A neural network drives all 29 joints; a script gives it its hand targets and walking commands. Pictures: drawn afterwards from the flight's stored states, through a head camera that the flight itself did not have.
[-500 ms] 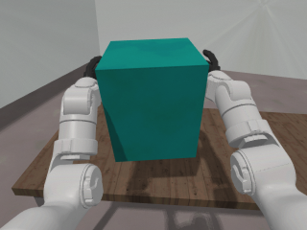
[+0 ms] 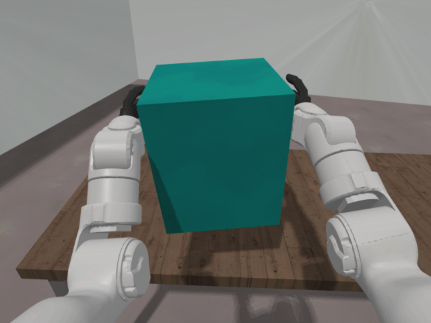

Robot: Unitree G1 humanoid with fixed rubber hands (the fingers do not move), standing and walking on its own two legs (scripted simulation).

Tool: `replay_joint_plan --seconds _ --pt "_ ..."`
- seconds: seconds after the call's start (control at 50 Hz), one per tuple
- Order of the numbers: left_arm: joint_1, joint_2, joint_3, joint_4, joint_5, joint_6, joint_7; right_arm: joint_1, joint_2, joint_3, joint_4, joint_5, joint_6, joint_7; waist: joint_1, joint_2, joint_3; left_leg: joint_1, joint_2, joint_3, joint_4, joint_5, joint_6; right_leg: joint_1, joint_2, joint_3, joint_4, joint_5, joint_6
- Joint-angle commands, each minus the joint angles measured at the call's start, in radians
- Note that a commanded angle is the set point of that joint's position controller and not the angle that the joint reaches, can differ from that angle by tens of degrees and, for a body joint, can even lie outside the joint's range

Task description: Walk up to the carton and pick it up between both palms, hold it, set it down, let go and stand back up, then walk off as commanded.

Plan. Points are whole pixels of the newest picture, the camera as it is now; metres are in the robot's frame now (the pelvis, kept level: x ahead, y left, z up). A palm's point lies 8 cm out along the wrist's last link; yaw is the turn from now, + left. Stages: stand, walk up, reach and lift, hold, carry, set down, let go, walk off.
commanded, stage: hold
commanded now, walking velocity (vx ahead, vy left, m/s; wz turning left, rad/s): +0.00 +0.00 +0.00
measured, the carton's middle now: (216, 143) +0.36 +0.00 +0.25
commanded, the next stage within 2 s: none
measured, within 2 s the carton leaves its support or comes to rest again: neither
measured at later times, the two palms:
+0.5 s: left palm (125, 122) +0.35 +0.15 +0.29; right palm (294, 108) +0.36 -0.14 +0.31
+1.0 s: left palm (125, 121) +0.35 +0.15 +0.29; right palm (294, 111) +0.36 -0.14 +0.31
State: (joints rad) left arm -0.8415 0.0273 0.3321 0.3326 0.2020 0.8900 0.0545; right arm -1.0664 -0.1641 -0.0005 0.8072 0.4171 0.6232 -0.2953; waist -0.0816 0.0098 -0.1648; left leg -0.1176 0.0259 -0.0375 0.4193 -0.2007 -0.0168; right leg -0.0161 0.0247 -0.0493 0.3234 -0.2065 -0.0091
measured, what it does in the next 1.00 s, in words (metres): stands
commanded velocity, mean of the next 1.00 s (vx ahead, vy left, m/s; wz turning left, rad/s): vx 0.00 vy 0.00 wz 0.00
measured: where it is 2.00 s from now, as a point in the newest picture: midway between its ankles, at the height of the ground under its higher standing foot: outside the picture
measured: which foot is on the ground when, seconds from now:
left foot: down 0.00-1.00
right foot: down 0.00-1.00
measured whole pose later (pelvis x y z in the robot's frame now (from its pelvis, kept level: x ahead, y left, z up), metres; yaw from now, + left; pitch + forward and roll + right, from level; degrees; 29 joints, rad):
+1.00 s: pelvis +0.00 +0.00 +0.00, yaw +0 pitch -4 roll -2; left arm -0.86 0.05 0.32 0.35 0.18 0.87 0.06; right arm -1.08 -0.16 -0.01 0.80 0.41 0.61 -0.30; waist -0.08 0.01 -0.18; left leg -0.15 0.02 -0.04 0.42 -0.19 -0.01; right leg -0.05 0.02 -0.05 0.32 -0.20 -0.01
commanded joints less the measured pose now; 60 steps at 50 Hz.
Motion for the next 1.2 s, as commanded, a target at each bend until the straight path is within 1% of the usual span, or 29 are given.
replay_joint_plan --seconds 0.0,0.04,0.06,0.14,0.16,0.2,0.26,0.28,0.32,0.4,0.44,0.48,0.54,0.58,0.64,0.72,0.8,0.82,0.86,0.9,0.94,0.96,0.98,1.0,1.06,1.08,1.1,1.12,1.18 --pt "-1.022 -0.513 -0.444 -0.277 -0.216 -0.115 -0.137 -0.818 0.761 0.266 -0.365 0.179 -0.004 0.133 0.017 0.029 -0.364 0.121 -0.081 -0.001 -0.023 0.342 -0.023 0.022 0.058 0.042 -0.035 0.334 0.080" --pt "-1.015 -0.534 -0.451 -0.240 -0.236 -0.121 -0.120 -0.883 0.768 0.290 -0.425 0.178 -0.014 0.137 0.037 0.010 -0.389 0.141 -0.083 0.004 -0.025 0.323 -0.008 -0.030 0.059 0.041 -0.046 0.313 0.083" --pt "-1.010 -0.514 -0.418 -0.218 -0.214 -0.124 -0.123 -0.829 0.783 0.268 -0.368 0.161 -0.005 0.137 0.033 -0.018 -0.313 0.109 -0.079 0.001 -0.034 0.284 -0.004 -0.043 0.054 0.045 -0.049 0.289 0.085" --pt "-0.979 -0.513 -0.386 -0.085 -0.178 -0.108 -0.142 -0.847 0.730 0.200 -0.287 0.116 -0.009 0.139 0.015 -0.001 -0.224 0.067 -0.068 0.003 -0.071 0.122 0.006 -0.113 0.044 0.041 -0.078 0.112 0.071" --pt "-0.993 -0.511 -0.371 -0.115 -0.170 -0.111 -0.143 -0.778 0.720 0.173 -0.215 0.100 -0.001 0.141 0.008 0.019 -0.196 0.079 -0.061 0.003 -0.078 0.128 -0.004 -0.111 0.045 0.045 -0.073 0.126 0.066" --pt "-0.902 -0.537 -0.405 -0.053 -0.175 -0.094 -0.158 -0.819 0.700 0.190 -0.289 0.100 -0.010 0.134 -0.010 0.003 -0.257 0.069 -0.067 0.001 -0.073 0.153 -0.005 -0.036 0.046 0.049 -0.066 0.180 0.066" --pt "-1.010 -0.535 -0.427 -0.107 -0.207 -0.116 -0.168 -0.827 0.704 0.171 -0.265 0.109 -0.009 0.125 -0.040 0.041 -0.317 0.082 -0.071 -0.004 -0.067 0.128 -0.018 -0.032 0.046 0.044 -0.060 0.179 0.077" --pt "-1.040 -0.552 -0.433 -0.137 -0.212 -0.118 -0.160 -0.843 0.692 0.157 -0.255 0.126 -0.015 0.134 -0.031 0.086 -0.298 0.060 -0.071 -0.003 -0.068 0.149 -0.030 -0.048 0.046 0.042 -0.056 0.171 0.068" --pt "-1.004 -0.542 -0.406 -0.096 -0.211 -0.121 -0.152 -0.864 0.701 0.175 -0.277 0.113 -0.014 0.136 -0.011 0.042 -0.285 0.053 -0.070 -0.001 -0.068 0.154 -0.016 -0.042 0.048 0.046 -0.047 0.189 0.073" --pt "-1.010 -0.544 -0.408 -0.138 -0.203 -0.123 -0.140 -0.841 0.714 0.197 -0.279 0.132 -0.015 0.139 0.000 0.038 -0.311 0.073 -0.065 -0.004 -0.065 0.195 -0.024 -0.011 0.054 0.035 -0.044 0.202 0.065" --pt "-1.015 -0.545 -0.431 -0.168 -0.216 -0.122 -0.138 -0.805 0.715 0.202 -0.283 0.137 -0.013 0.138 -0.016 0.071 -0.347 0.087 -0.072 -0.003 -0.051 0.230 -0.025 -0.013 0.049 0.040 -0.038 0.255 0.070" --pt "-1.013 -0.523 -0.400 -0.146 -0.202 -0.123 -0.138 -0.807 0.711 0.203 -0.246 0.130 -0.004 0.142 0.003 0.032 -0.307 0.088 -0.066 -0.002 -0.063 0.199 -0.016 -0.041 0.055 0.030 -0.046 0.210 0.073" --pt "-1.002 -0.522 -0.402 -0.147 -0.179 -0.111 -0.141 -0.786 0.691 0.176 -0.227 0.122 -0.004 0.142 -0.014 0.073 -0.273 0.090 -0.072 0.002 -0.063 0.192 -0.024 -0.048 0.044 0.035 -0.052 0.210 0.075" --pt "-0.994 -0.520 -0.388 -0.137 -0.168 -0.113 -0.143 -0.799 0.707 0.193 -0.232 0.132 -0.010 0.148 0.016 0.052 -0.236 0.072 -0.079 0.014 -0.062 0.201 -0.025 -0.062 0.053 0.033 -0.058 0.183 0.074" --pt "-1.001 -0.526 -0.410 -0.147 -0.169 -0.110 -0.142 -0.770 0.701 0.195 -0.195 0.131 -0.008 0.148 0.007 0.070 -0.244 0.099 -0.070 0.013 -0.057 0.226 -0.034 -0.049 0.052 0.033 -0.051 0.208 0.068" --pt "-0.943 -0.532 -0.397 -0.080 -0.184 -0.106 -0.146 -0.888 0.712 0.223 -0.332 0.155 -0.024 0.141 0.023 0.008 -0.291 0.094 -0.077 0.004 -0.048 0.240 -0.010 -0.033 0.052 0.041 -0.060 0.230 0.075" --pt "-1.003 -0.567 -0.449 -0.204 -0.228 -0.119 -0.135 -0.825 0.733 0.233 -0.346 0.163 -0.016 0.133 -0.015 0.032 -0.326 0.145 -0.071 -0.009 -0.032 0.332 -0.028 -0.040 0.062 0.034 -0.049 0.312 0.075" --pt "-0.951 -0.567 -0.445 -0.144 -0.223 -0.112 -0.137 -0.863 0.722 0.233 -0.379 0.153 -0.022 0.130 -0.003 0.015 -0.344 0.142 -0.074 0.001 -0.035 0.279 -0.024 -0.039 0.055 0.040 -0.062 0.256 0.073" --pt "-0.961 -0.571 -0.463 -0.192 -0.232 -0.118 -0.130 -0.849 0.735 0.240 -0.383 0.144 -0.019 0.131 -0.013 0.029 -0.355 0.121 -0.066 -0.006 -0.043 0.279 -0.027 -0.019 0.062 0.033 -0.049 0.275 0.073" --pt "-0.961 -0.585 -0.451 -0.147 -0.202 -0.111 -0.126 -0.793 0.671 0.189 -0.271 0.137 -0.015 0.144 -0.035 0.075 -0.270 0.097 -0.050 -0.016 -0.069 0.233 -0.047 -0.048 0.064 0.032 -0.046 0.206 0.054" --pt "-0.922 -0.543 -0.411 -0.107 -0.193 -0.103 -0.137 -0.817 0.697 0.214 -0.304 0.142 -0.005 0.139 0.004 0.013 -0.259 0.091 -0.062 -0.005 -0.066 0.215 -0.019 -0.046 0.057 0.038 -0.066 0.217 0.068" --pt "-0.944 -0.557 -0.429 -0.100 -0.187 -0.101 -0.141 -0.799 0.684 0.187 -0.277 0.119 -0.006 0.137 -0.021 0.055 -0.236 0.083 -0.064 -0.003 -0.067 0.200 -0.032 -0.043 0.049 0.040 -0.059 0.217 0.063" --pt "-0.911 -0.520 -0.385 -0.080 -0.163 -0.101 -0.149 -0.769 0.692 0.170 -0.224 0.102 0.002 0.137 -0.016 0.017 -0.195 0.076 -0.069 0.005 -0.073 0.173 -0.022 -0.042 0.047 0.042 -0.073 0.180 0.070" --pt "-0.921 -0.507 -0.356 -0.065 -0.154 -0.098 -0.148 -0.774 0.686 0.184 -0.204 0.115 0.010 0.144 0.015 0.001 -0.193 0.053 -0.059 -0.005 -0.085 0.150 -0.010 -0.032 0.055 0.047 -0.064 0.158 0.064" --pt "-1.011 -0.534 -0.424 -0.208 -0.218 -0.120 -0.137 -0.761 0.694 0.196 -0.246 0.149 0.002 0.150 -0.017 0.037 -0.317 0.098 -0.049 -0.012 -0.071 0.233 -0.037 -0.002 0.061 0.038 -0.040 0.242 0.062" --pt "-1.049 -0.557 -0.443 -0.232 -0.222 -0.123 -0.126 -0.844 0.722 0.226 -0.301 0.169 -0.013 0.154 0.003 0.052 -0.376 0.104 -0.061 -0.008 -0.056 0.282 -0.036 0.010 0.060 0.032 -0.036 0.279 0.067" --pt "-0.990 -0.564 -0.462 -0.190 -0.237 -0.116 -0.122 -0.882 0.731 0.249 -0.383 0.170 -0.019 0.148 0.012 0.035 -0.403 0.111 -0.065 -0.009 -0.037 0.314 -0.029 0.010 0.066 0.032 -0.029 0.306 0.072" --pt "-1.000 -0.564 -0.464 -0.155 -0.233 -0.115 -0.118 -0.889 0.709 0.233 -0.352 0.164 -0.020 0.146 0.007 0.075 -0.356 0.114 -0.067 -0.008 -0.034 0.285 -0.032 -0.023 0.059 0.045 -0.036 0.267 0.062" --pt "-0.983 -0.546 -0.424 -0.145 -0.197 -0.111 -0.123 -0.824 0.737 0.220 -0.305 0.140 -0.013 0.146 0.022 0.038 -0.261 0.079 -0.067 0.000 -0.056 0.211 -0.020 -0.062 0.059 0.041 -0.053 0.194 0.066"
